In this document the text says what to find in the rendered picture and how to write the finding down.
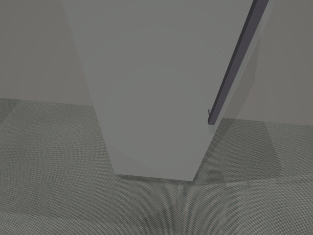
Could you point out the handle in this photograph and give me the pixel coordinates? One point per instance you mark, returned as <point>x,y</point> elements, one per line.
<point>254,16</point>

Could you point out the fridge door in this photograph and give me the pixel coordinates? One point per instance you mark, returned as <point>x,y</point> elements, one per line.
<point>153,70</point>

